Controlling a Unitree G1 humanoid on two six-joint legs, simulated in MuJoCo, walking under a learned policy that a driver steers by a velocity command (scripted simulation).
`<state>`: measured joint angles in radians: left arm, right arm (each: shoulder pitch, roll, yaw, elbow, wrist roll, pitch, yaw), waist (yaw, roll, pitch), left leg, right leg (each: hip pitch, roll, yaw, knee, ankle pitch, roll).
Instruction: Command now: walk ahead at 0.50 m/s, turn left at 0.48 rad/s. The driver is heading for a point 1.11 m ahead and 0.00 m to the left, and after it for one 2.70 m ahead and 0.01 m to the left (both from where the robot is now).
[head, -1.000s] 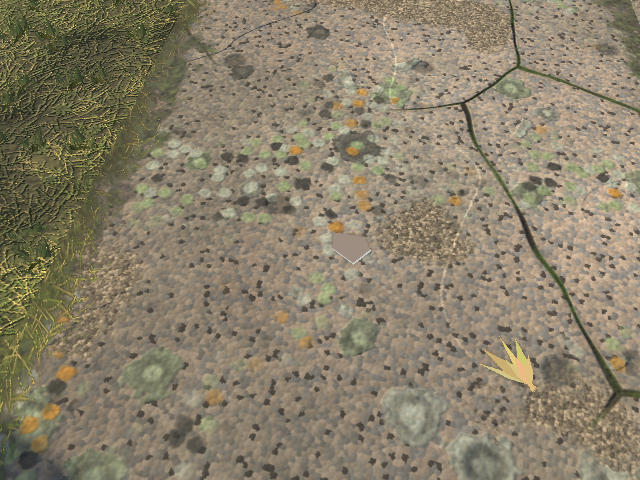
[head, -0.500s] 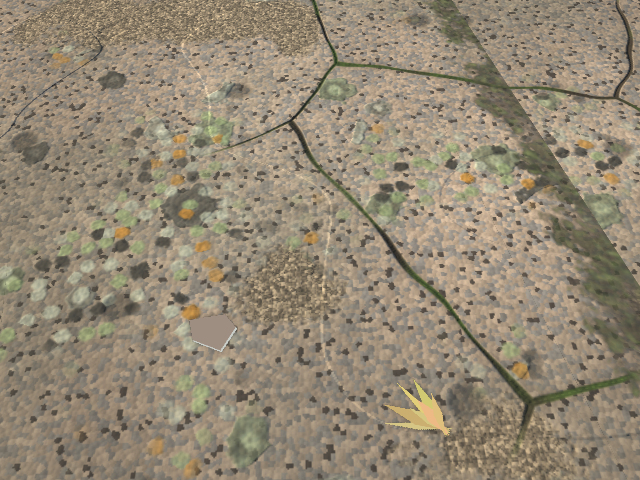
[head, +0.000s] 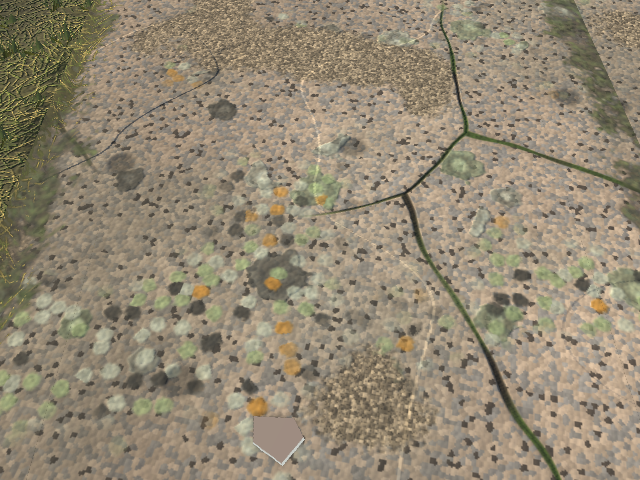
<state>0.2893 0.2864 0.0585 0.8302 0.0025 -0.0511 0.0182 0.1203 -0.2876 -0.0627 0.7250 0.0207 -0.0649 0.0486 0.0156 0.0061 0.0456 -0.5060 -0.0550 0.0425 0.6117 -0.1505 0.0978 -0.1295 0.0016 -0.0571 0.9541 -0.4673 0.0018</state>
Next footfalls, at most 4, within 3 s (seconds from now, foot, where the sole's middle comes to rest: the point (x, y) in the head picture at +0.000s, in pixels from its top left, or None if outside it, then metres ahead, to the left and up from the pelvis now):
0.42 right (395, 479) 0.44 -0.11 -0.75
0.92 left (253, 372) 0.66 0.19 -0.75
1.42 right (377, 273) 0.93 -0.09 -0.75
1.92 left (319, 187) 1.21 0.05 -0.75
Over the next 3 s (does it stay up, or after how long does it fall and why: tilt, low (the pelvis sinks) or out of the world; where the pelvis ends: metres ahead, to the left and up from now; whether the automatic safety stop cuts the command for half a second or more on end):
stays up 1.11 -0.07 0.01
